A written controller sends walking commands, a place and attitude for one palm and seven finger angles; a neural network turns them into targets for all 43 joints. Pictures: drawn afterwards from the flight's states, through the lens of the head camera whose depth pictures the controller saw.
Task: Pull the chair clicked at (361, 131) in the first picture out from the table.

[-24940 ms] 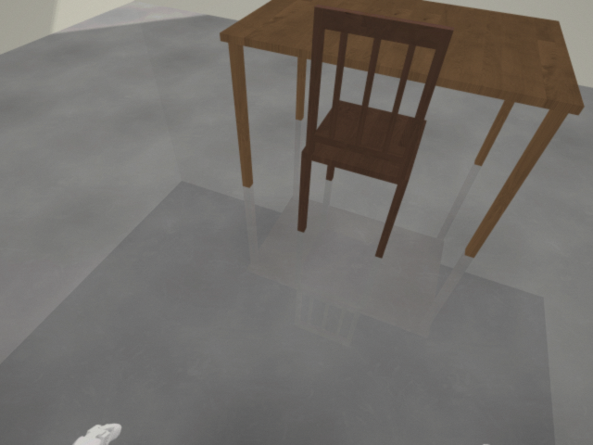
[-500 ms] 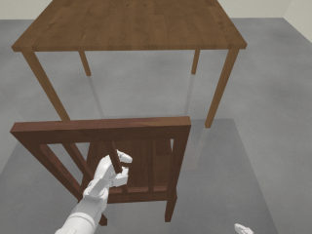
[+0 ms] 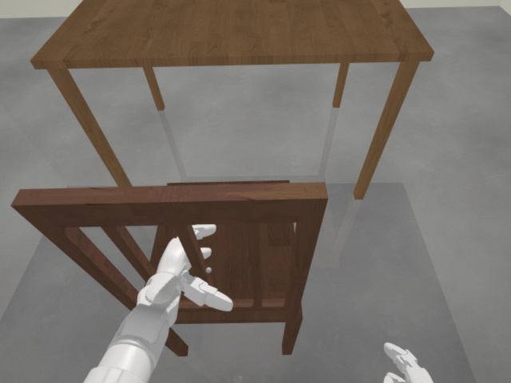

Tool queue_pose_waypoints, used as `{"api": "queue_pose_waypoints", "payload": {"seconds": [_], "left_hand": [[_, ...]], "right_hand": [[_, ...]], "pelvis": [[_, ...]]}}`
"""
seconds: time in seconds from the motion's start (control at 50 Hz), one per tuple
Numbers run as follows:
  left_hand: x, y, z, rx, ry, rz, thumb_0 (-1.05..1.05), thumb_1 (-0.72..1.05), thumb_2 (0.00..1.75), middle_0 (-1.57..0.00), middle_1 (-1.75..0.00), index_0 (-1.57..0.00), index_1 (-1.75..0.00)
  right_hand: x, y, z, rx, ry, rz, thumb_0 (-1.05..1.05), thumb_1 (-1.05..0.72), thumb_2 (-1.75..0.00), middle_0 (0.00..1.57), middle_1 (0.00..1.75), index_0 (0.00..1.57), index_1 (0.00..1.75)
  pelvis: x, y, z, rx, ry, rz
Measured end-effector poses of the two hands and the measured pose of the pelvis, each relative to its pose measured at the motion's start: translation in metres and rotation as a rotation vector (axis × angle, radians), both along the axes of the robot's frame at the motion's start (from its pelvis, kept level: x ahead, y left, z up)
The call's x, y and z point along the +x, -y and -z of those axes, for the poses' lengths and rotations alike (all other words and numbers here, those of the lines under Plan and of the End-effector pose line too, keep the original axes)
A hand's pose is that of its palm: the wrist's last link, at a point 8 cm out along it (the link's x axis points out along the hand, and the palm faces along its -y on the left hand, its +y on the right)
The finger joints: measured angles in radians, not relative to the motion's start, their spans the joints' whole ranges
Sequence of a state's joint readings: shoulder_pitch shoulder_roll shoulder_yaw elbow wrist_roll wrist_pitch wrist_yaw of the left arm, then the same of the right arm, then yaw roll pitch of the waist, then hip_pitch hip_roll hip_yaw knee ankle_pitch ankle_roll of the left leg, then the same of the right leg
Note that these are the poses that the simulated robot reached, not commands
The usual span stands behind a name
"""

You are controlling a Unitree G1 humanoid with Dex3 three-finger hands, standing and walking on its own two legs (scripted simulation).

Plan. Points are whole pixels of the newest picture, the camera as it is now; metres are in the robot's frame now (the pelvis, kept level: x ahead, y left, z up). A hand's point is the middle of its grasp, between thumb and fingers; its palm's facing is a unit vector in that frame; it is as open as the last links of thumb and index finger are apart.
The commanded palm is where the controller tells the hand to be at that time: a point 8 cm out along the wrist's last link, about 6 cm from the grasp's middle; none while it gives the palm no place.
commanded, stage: open the thumb and straighten the fingers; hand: left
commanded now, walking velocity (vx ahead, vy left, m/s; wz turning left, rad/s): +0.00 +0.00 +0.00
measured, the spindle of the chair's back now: (201, 271) +0.31 +0.10 -0.04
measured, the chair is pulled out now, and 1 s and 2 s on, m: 0.51 0.51 0.51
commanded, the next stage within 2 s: draw the fingers out of the gap in 0.16 s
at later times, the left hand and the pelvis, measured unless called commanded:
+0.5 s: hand (197, 298) +0.26 +0.11 -0.04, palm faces -0.13 -0.97 -0.18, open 17.5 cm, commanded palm +0.25 +0.15 -0.01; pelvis +0.01 +0.00 -0.01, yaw +1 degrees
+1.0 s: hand (190, 355) +0.18 +0.10 -0.04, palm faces -0.13 -0.98 -0.16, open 17.5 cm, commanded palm +0.17 +0.16 -0.01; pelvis +0.00 +0.00 -0.02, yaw +2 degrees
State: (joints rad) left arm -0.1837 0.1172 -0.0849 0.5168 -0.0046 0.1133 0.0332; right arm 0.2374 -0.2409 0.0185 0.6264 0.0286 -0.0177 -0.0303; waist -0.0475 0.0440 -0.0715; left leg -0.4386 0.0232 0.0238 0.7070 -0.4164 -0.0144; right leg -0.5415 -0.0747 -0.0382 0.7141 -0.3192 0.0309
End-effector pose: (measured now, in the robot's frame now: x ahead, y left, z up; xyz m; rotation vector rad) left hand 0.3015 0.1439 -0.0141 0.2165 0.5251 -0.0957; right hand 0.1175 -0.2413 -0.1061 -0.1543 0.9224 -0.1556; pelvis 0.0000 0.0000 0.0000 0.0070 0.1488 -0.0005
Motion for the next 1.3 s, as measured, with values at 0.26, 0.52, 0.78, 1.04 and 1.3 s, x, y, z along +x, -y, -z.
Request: {"api": "queue_pose_waypoints", "payload": {"seconds": [0.26,0.52,0.78,1.04,1.3], "left_hand": [[-0.011,-0.008,0.004,-0.002,-0.018,-0.009,-0.01,-0.54,0.20,-0.03,-0.08,-0.03,-0.08],[-0.053,-0.015,0.005,-0.002,-0.022,-0.015,-0.01,-0.54,0.20,0.00,0.00,-0.01,-0.01],[-0.101,-0.023,0.002,0.005,-0.018,-0.032,-0.01,-0.54,0.20,0.00,0.00,-0.01,0.00],[-0.138,-0.016,0.002,-0.006,-0.032,-0.027,-0.01,-0.54,0.20,-0.01,0.00,-0.01,0.00],[-0.145,-0.024,-0.036,-0.207,0.283,-0.149,-0.01,-0.54,0.20,-0.01,0.00,-0.01,0.00]], "right_hand": [[0.018,0.014,-0.004,-0.039,0.028,-0.010,0.01,-0.91,-0.90,0.20,0.30,0.20,0.30],[0.038,0.009,-0.014,-0.046,0.127,-0.035,0.01,-0.91,-0.90,0.20,0.30,0.20,0.30],[0.053,-0.012,-0.021,-0.040,0.236,-0.098,0.01,-0.90,-0.90,0.20,0.30,0.20,0.30],[0.046,-0.018,-0.022,-0.043,0.278,-0.099,0.01,-0.90,-0.90,0.21,0.30,0.20,0.30],[0.044,-0.018,-0.014,-0.052,0.311,-0.108,0.01,-0.90,-0.90,0.20,0.30,0.20,0.30]], "pelvis": [[0.012,0.005,0.003,-0.007,-0.014,-0.015],[0.013,0.004,0.007,-0.009,-0.010,-0.019],[0.002,0.001,0.014,-0.013,0.005,-0.038],[-0.005,-0.001,0.021,-0.014,0.005,-0.038],[-0.009,0.002,0.032,-0.020,-0.022,-0.042]]}}
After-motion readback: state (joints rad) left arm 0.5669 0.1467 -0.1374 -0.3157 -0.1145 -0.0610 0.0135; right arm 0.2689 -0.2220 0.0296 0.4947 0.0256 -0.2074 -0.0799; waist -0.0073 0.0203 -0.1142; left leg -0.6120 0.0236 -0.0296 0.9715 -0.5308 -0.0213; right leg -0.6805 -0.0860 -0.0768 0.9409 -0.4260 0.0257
